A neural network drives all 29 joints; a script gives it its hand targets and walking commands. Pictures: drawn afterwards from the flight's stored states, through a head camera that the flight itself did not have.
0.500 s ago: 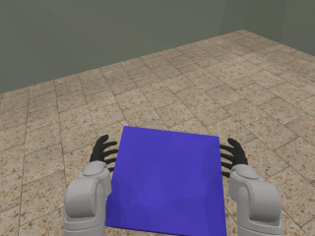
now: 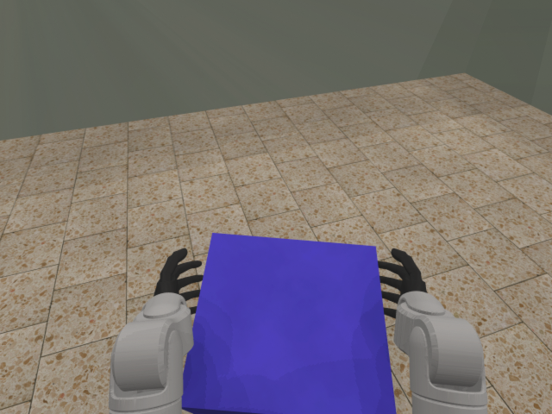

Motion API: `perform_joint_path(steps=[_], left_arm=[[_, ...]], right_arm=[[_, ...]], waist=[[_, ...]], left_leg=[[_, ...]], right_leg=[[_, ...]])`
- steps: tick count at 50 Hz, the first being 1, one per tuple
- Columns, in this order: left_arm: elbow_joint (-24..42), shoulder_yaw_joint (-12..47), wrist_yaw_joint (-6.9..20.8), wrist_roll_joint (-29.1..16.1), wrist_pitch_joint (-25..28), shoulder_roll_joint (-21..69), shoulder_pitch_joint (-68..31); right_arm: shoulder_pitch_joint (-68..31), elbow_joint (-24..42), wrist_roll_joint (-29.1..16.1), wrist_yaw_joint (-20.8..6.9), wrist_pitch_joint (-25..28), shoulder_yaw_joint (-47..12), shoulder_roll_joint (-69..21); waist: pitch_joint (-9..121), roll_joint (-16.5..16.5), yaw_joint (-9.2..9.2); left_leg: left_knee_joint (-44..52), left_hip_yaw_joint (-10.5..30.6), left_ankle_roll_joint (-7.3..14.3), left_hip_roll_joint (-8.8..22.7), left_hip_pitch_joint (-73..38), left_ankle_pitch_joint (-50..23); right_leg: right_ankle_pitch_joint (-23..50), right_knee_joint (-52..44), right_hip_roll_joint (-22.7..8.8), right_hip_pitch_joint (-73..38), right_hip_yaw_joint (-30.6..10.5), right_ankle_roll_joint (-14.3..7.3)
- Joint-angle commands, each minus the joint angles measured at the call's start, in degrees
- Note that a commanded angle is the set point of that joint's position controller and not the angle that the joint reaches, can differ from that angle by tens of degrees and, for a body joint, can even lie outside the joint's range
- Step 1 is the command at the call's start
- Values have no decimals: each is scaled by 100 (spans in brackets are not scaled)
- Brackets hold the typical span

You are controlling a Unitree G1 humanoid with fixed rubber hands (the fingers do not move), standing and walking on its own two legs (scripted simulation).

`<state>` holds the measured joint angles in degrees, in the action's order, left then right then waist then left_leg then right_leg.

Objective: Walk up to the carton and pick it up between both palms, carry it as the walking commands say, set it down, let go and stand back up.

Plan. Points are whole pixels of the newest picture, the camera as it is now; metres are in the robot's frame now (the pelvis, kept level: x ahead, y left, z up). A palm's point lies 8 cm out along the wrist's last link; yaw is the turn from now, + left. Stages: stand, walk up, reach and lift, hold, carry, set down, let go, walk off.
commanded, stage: carry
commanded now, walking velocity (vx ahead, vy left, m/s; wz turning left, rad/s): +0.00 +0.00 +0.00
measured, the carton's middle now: (286, 332) +0.26 +0.00 +0.02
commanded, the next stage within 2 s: none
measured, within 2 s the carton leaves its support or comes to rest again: neither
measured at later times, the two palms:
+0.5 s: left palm (162, 333) +0.22 +0.15 +0.11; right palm (428, 327) +0.21 -0.16 +0.11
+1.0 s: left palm (178, 352) +0.19 +0.12 +0.11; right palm (456, 342) +0.19 -0.18 +0.11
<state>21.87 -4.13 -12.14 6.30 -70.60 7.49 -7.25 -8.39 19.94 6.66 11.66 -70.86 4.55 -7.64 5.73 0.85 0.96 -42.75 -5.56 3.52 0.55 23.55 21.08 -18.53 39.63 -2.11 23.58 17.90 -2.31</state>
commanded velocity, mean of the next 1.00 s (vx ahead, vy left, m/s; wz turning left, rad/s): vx -0.08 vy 0.00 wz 0.00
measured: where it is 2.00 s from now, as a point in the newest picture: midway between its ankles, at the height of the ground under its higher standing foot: outside the picture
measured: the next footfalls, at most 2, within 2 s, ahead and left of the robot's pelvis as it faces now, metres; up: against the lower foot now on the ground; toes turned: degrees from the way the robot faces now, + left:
left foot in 1.04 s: -0.08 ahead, +0.07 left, +0.00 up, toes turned +5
right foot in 1.80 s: -0.07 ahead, -0.24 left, +0.00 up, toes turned +1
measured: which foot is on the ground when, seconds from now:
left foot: down 0.00-0.74, up 0.76-1.00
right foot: down 0.00-1.00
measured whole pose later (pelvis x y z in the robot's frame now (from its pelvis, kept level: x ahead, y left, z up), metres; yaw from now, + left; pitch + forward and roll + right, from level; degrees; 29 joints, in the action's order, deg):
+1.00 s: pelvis -0.07 -0.03 +0.01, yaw +1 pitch +3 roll +1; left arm 23.8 -4.1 -12.2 6.3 -71.5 7.5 -7.3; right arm -9.5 21.2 6.6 12.0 -71.6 4.5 -7.8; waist 5.8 -1.9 1.0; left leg -41.8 -5.2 3.1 -0.3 18.7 23.9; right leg -6.9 26.7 -0.9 24.9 19.1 -6.9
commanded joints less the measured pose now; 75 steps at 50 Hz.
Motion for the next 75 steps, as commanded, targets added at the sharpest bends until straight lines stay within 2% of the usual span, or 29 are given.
perform_joint_path(steps=[1,3,8,14,18,23,26,29,32,34,36,37,38,41,43,48,50,52,55,57,59,65,67,69,70,71,72,73,75], left_arm=[[580,3571,1537,-2286,177,5797,-2514],[614,3528,1557,-2295,182,5797,-2587],[774,3434,1563,-2222,190,5709,-2672],[872,3471,1528,-2226,121,5602,-2650],[947,3489,1494,-2222,82,5497,-2748],[968,3508,1457,-2201,16,5430,-2946],[852,3545,1477,-2213,-14,5432,-2976],[802,3544,1468,-2205,-35,5361,-2977],[762,3509,1491,-2264,-8,5458,-2937],[571,3349,1506,-2216,-16,5477,-2776],[397,3178,1510,-2108,-42,5422,-2671],[458,3129,1513,-2090,-31,5352,-2723],[472,3108,1544,-2080,-27,5398,-2784],[914,3226,1584,-2284,40,5447,-3179],[924,3272,1553,-2266,29,5426,-3010],[1206,3322,1521,-2301,88,5485,-2947],[1243,3366,1502,-2302,105,5457,-2926],[1190,3384,1494,-2259,84,5370,-2812],[1251,3464,1537,-2317,48,5332,-2904],[1150,3490,1533,-2299,24,5362,-2883],[1092,3506,1522,-2280,-11,5329,-2767],[966,3298,1528,-2200,-60,5192,-2783],[1061,3310,1541,-2201,-49,5214,-2864],[1029,3270,1537,-2160,-54,5321,-2900],[1230,3332,1518,-2226,-36,5320,-3112],[1056,3259,1506,-2168,-49,5278,-2914],[1070,3313,1492,-2204,-42,5287,-2904],[1027,3366,1494,-2194,-38,5298,-2789],[988,3320,1495,-2208,-67,5191,-2821]], right_arm=[[-2559,838,-2384,-1499,219,-3707,-5830],[-2648,909,-2409,-1489,209,-3811,-5894],[-2678,964,-2458,-1466,204,-3919,-5782],[-2660,924,-2477,-1448,125,-3850,-5788],[-2526,752,-2440,-1440,79,-3739,-5798],[-2542,648,-2383,-1453,41,-3608,-5770],[-2532,626,-2323,-1443,37,-3562,-5704],[-2479,523,-2285,-1447,3,-3444,-5628],[-2502,622,-2261,-1431,2,-3472,-5677],[-2574,703,-2280,-1402,-10,-3558,-5653],[-2612,714,-2240,-1382,-41,-3608,-5552],[-2591,602,-2259,-1379,-53,-3634,-5533],[-2813,614,-2279,-1366,-35,-3656,-5543],[-2896,605,-2414,-1321,63,-3703,-5814],[-2721,650,-2417,-1307,71,-3659,-5729],[-2640,937,-2443,-1285,135,-3706,-5795],[-2528,958,-2430,-1299,150,-3715,-5803],[-2385,981,-2419,-1306,151,-3724,-5779],[-2273,900,-2341,-1326,107,-3671,-5786],[-2316,831,-2298,-1337,91,-3647,-5775],[-2259,836,-2229,-1349,55,-3599,-5721],[-2304,756,-2232,-1311,-8,-3650,-5645],[-2373,849,-2270,-1303,18,-3683,-5667],[-2523,1033,-2361,-1296,55,-3738,-5726],[-2429,970,-2363,-1285,52,-3702,-5773],[-2538,982,-2401,-1279,34,-3721,-5764],[-2552,980,-2326,-1271,23,-3653,-5707],[-2531,982,-2275,-1281,10,-3657,-5697],[-2464,882,-2222,-1289,-51,-3646,-5604]], waist=[[1930,51,-127],[1913,-574,-80],[1597,-784,-85],[1568,-437,-74],[1395,-211,-57],[1128,378,-55],[956,554,-54],[1011,1106,-101],[1133,733,-155],[1083,203,-179],[781,-1003,-191],[843,-1654,-153],[760,-1731,-117],[988,-472,-15],[1354,-164,-49],[1769,-582,-129],[1823,-301,-39],[1901,54,-20],[1664,452,-44],[1614,549,-64],[1600,281,-85],[1438,-442,-72],[1491,-587,-49],[1490,-389,3],[1584,10,38],[1703,537,-20],[1737,892,-91],[1644,943,-164],[1207,-18,-193]], left_leg=[[1479,1144,102,762,55,-1679],[1064,696,29,403,177,-883],[620,301,-82,198,364,-385],[212,259,-203,319,317,-340],[373,376,-142,389,93,-434],[1562,1107,44,799,158,-971],[2247,1578,136,1025,290,316],[2946,2009,165,1342,881,1393],[2879,1703,96,1263,1246,1412],[2474,1419,-15,1021,1461,1146],[1224,711,-186,264,1569,763],[-327,177,-232,-89,789,441],[-1270,54,-227,-82,508,611],[-1497,181,-142,0,339,260],[-844,36,-115,10,261,221],[705,-23,4,-33,-300,403],[1974,-94,97,30,-922,-292],[2329,557,352,439,-1586,-543],[2257,1123,439,836,-991,-598],[2120,990,308,754,-652,-767],[2043,874,274,620,-263,-330],[1885,251,245,195,-497,119],[2091,54,277,203,-797,280],[2626,303,458,532,-1206,574],[2896,641,597,879,-1219,664],[2848,1256,653,1297,-843,607],[2580,1622,635,1459,-349,519],[2307,1481,394,1228,94,480],[1516,654,-40,484,638,595]], right_leg=[[791,-861,-743,-1694,-1362,-33],[794,-1429,-1232,-1714,-1730,-229],[-9,-2185,-1740,-1464,-1970,-337],[1358,-1769,-1941,-1248,-1744,-375],[534,-1673,-1812,-751,-1641,-379],[-817,-1215,-1132,-458,-1255,-60],[-1132,-996,-876,-252,-1199,83],[-503,8,-486,-854,-1042,172],[-264,67,-385,-1357,-1071,183],[-345,-600,-491,-1608,-1194,134],[-1975,-2393,-1495,-1108,-2429,-77],[-2702,-3234,-2169,-272,-2848,-319],[-3053,-3656,-2428,267,-2716,-300],[-2130,-3355,-1785,-167,-1720,293],[-1015,-3015,-1531,-808,-1348,508],[-67,-2821,-1331,-1630,-1226,593],[148,-2664,-1144,-1625,-952,755],[708,-2088,-838,-1236,-809,975],[1119,-1880,-755,-1432,-1097,670],[1049,-1752,-799,-1673,-1104,415],[835,-1848,-807,-1929,-1118,361],[-164,-2927,-973,-1793,-1190,805],[190,-3042,-901,-1689,-921,1287],[1090,-2549,-582,-1472,-622,1836],[1476,-1849,-435,-1525,-575,1950],[1318,-854,-553,-1730,-1096,1682],[973,-465,-748,-1863,-1608,1169],[707,-758,-876,-2073,-1805,729],[254,-2273,-1066,-2188,-1938,500]])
